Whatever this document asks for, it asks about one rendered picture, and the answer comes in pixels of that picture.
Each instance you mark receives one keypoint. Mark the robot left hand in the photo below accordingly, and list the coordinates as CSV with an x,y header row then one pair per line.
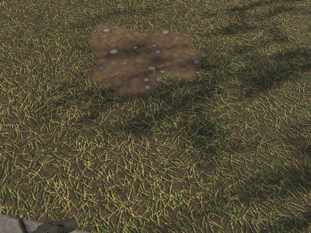
x,y
59,226

